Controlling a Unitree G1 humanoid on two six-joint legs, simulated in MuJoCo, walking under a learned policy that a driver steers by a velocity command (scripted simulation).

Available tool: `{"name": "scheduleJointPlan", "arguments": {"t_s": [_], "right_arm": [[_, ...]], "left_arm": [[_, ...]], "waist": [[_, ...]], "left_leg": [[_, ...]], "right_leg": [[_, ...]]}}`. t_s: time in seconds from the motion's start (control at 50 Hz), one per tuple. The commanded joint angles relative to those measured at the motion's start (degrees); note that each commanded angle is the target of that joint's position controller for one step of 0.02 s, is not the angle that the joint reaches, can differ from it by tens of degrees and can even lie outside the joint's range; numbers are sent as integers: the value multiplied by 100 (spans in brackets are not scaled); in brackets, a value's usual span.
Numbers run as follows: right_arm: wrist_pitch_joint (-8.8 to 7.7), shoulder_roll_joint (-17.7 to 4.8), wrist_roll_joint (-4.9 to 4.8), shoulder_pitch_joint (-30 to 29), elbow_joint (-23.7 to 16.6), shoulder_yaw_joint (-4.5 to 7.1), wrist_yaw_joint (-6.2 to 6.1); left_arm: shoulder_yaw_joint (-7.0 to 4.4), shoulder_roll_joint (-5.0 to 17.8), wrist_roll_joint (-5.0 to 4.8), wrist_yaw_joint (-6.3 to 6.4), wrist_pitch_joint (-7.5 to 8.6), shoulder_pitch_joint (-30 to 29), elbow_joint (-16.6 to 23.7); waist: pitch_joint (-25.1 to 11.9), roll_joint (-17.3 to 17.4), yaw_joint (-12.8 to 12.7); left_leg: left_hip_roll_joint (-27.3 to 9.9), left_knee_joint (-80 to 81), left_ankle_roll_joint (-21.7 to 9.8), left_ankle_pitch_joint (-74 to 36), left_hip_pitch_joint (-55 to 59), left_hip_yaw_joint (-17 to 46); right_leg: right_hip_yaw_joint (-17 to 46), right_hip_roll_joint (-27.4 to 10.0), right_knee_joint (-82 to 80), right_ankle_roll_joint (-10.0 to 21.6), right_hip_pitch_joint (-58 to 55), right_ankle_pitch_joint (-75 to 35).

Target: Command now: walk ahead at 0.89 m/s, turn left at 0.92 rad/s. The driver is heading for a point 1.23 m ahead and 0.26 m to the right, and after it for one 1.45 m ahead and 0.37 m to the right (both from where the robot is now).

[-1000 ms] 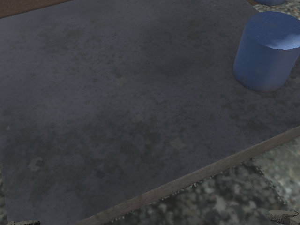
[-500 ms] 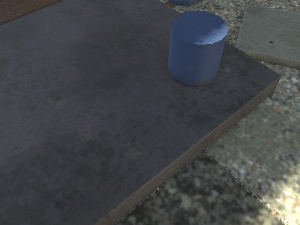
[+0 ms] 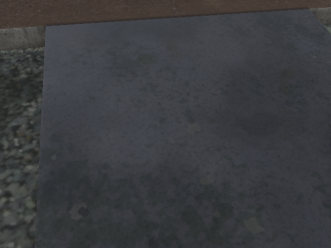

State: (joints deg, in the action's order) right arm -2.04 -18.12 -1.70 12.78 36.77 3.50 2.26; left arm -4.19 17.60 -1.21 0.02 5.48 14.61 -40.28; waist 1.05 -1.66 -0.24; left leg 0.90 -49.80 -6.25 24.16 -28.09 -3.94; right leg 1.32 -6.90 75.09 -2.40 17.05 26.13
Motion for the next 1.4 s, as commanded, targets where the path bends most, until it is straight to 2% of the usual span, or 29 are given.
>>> {"name": "scheduleJointPlan", "arguments": {"t_s": [0.02,0.12,0.22,0.26,0.3,0.34,0.36,0.38,0.4,0.46,0.5,0.54,0.62,0.7,0.76,0.78,0.8,0.84,0.88,0.94,1.08,1.12,1.16,1.2,1.22,1.24,1.26,1.3,1.4], "right_arm": [[-173,-988,112,1567,-60,261,-25],[-48,-232,183,914,59,-119,-204],[90,206,94,1989,1059,-397,-315],[-35,372,76,1392,1031,-518,-469],[-239,-551,76,1667,1167,-316,-510],[-90,-1641,277,939,1062,49,-534],[6,-1687,392,296,864,100,-584],[-144,-464,735,-307,389,-145,-471],[-476,480,458,523,-105,-366,-69],[-691,800,381,-980,-755,-587,370],[-596,1237,347,-586,-883,-797,368],[-550,566,240,-403,-822,-692,229],[-717,691,377,-1946,-1461,-773,-171],[-600,-219,-222,-1802,-1393,-216,-380],[-576,-700,-240,1044,-705,157,-381],[-537,-1031,-54,1840,-416,182,-348],[-569,-1212,284,1540,-387,232,-238],[-499,-25,203,781,-414,88,-282],[-526,93,293,512,-59,42,-235],[-523,415,201,364,396,-40,-159],[-528,-668,238,694,756,115,-344],[-490,-963,282,967,836,144,-368],[-368,-1336,278,1029,826,224,-450],[-315,-1343,257,324,479,241,-456],[-459,-441,406,393,295,23,-403],[-759,-117,165,969,-262,-179,-303],[-973,-671,44,177,-450,-105,-244],[-989,-489,17,-203,-497,-148,-291],[-591,-269,303,-448,-612,-120,-279]], "left_arm": [[144,280,-41,61,526,-1159,1164],[354,-261,269,-155,127,-712,1041],[968,-1088,-51,-266,111,-2287,1901],[942,-713,-56,-313,142,-2329,2079],[553,-43,-108,-191,110,-1124,1673],[161,843,-237,-106,-108,473,1339],[38,1161,-147,-214,-187,1433,859],[147,1075,90,-359,-172,2365,-36],[394,273,511,-245,-124,1814,-25],[495,-875,125,-264,30,1845,-615],[493,-748,128,-268,22,1191,-608],[493,-515,13,-248,39,474,-260],[284,-114,-209,59,57,1182,-441],[86,393,-159,85,25,1314,-442],[51,297,211,77,-163,548,29],[321,-767,475,50,-64,820,294],[421,-774,-295,-16,9,1806,561],[267,-40,-241,44,-90,368,580],[238,-127,-79,-50,-200,-179,815],[279,-359,-234,-191,-410,-356,1065],[333,-122,-45,-416,-312,-1700,1535],[235,95,-71,-478,-241,-1883,1535],[48,448,-113,-470,-265,-1340,1480],[-396,1191,-115,-373,-352,1448,721],[-378,1309,-142,-248,-396,1695,374],[-348,1615,45,-237,-299,1192,803],[-368,1222,84,-172,-241,1345,847],[-255,851,101,-184,-71,773,776],[-71,363,-10,-12,-27,-39,664]], "waist": [[-390,330,562],[451,307,-252],[1047,459,184],[518,537,-177],[-1589,1171,-657],[-1856,2001,-1635],[-1667,1342,-2055],[-1264,-1037,-1632],[-1970,-3350,-282],[547,1101,44],[544,1027,651],[578,1106,978],[418,65,108],[-279,-788,64],[-2061,-788,1317],[-2469,1434,985],[-3060,3872,418],[-1064,1221,774],[-284,22,404],[269,459,77],[795,-18,272],[577,252,225],[85,966,-307],[-1056,932,-1753],[-807,-621,-1227],[-2164,-1868,-445],[-2323,-1018,-941],[-706,737,-246],[505,506,394]], "left_leg": [[-1772,3618,-1494,1160,3511,4813],[-759,3264,-1055,-823,1161,2673],[-847,3481,-326,-1543,1420,1768],[-719,4803,-171,-3826,-651,875],[-699,3735,-204,-10367,646,405],[-1300,1775,-166,-13073,2838,636],[-1048,-416,18,-12429,3106,562],[149,-3394,62,-4728,981,1031],[1130,-5576,222,-1065,-839,1847],[537,-6665,-479,-469,-2229,1526],[171,-6828,-353,-469,-2496,1314],[-222,-4851,-47,-734,-2199,892],[-133,-336,814,-2516,526,51],[379,2235,1141,-2652,1605,479],[-666,1559,537,-1291,4443,1171],[-1578,1417,503,-1485,5800,2445],[-2917,3127,-743,909,6451,6225],[-2300,3527,-518,1517,4643,4461],[-1841,3474,-379,-436,3070,2917],[-1545,3585,-69,-1735,2234,1417],[-1307,4246,243,-3157,2160,-397],[-1241,3784,473,-6142,2609,-756],[-1438,2479,543,-8872,3094,-809],[-1291,-828,540,-8823,1631,-687],[-197,-3281,663,-712,-437,-441],[369,-4800,679,838,-2123,837],[50,-4464,474,-1,-2565,1447],[-330,-3443,478,-511,-2203,1335],[-626,-1131,989,-909,-660,940]], "right_leg": [[452,293,1535,287,4388,-736],[-118,182,2182,107,4517,-1421],[-826,194,3651,285,6828,-410],[-1558,320,962,545,2752,-1517],[-1947,1279,659,638,-378,-2147],[-1532,1381,-923,678,-329,-569],[-667,1353,-2557,1049,-578,-792],[1400,931,-2968,1489,-1730,-1023],[5668,-169,-5538,2438,-2536,-61],[4649,-164,-5915,1913,-376,836],[2752,493,-5451,1915,501,-226],[1928,829,-5985,1826,1072,-621],[1363,1178,-6754,1627,2056,-1597],[1983,792,-5904,1314,-205,-3013],[1821,788,-2215,870,125,-3911],[1389,1135,-283,919,1476,642],[1115,1105,1261,766,3303,400],[583,439,1742,758,3886,-837],[635,2,1284,710,3276,-1116],[572,-315,787,637,3273,-904],[-404,-17,-1969,682,2792,-2778],[-1071,592,-2602,926,1940,-2707],[-1327,1056,-2709,1117,1086,-2030],[-734,1083,-3693,1679,-2422,-2481],[610,429,-3559,1864,-3803,-2673],[4206,-717,-4738,3225,-5081,-1059],[5027,-807,-5790,3016,-4911,425],[4189,-515,-6055,2522,-2686,-171],[2141,540,-6309,2238,838,-1539]]}}
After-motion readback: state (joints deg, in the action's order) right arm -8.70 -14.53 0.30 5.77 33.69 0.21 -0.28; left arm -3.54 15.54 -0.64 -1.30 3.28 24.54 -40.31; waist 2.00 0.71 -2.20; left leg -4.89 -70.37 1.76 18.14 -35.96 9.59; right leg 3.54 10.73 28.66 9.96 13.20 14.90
